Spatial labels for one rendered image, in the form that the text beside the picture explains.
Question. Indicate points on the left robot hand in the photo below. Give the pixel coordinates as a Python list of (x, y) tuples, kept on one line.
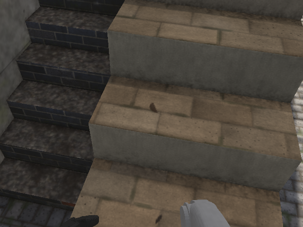
[(84, 221)]

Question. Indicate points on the right robot thigh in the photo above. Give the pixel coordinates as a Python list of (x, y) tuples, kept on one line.
[(201, 213)]

